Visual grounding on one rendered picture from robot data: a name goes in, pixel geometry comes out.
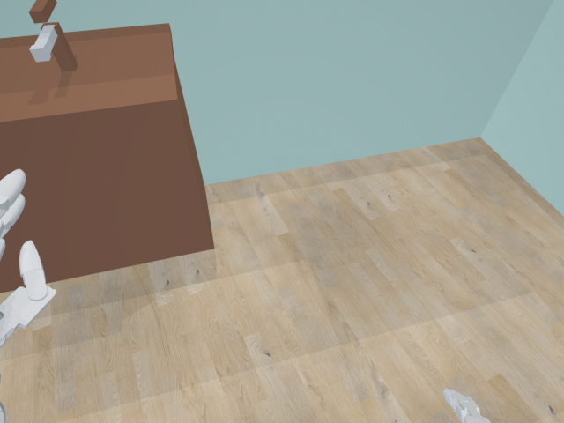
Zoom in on counter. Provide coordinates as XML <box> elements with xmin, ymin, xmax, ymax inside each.
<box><xmin>0</xmin><ymin>0</ymin><xmax>214</xmax><ymax>293</ymax></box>

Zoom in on robot right hand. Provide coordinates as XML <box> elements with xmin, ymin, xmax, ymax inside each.
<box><xmin>443</xmin><ymin>388</ymin><xmax>491</xmax><ymax>423</ymax></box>

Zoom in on tap lever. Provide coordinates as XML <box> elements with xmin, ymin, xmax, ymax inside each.
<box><xmin>29</xmin><ymin>25</ymin><xmax>57</xmax><ymax>62</ymax></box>

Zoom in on robot left hand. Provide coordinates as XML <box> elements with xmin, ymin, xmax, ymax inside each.
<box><xmin>0</xmin><ymin>169</ymin><xmax>56</xmax><ymax>349</ymax></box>

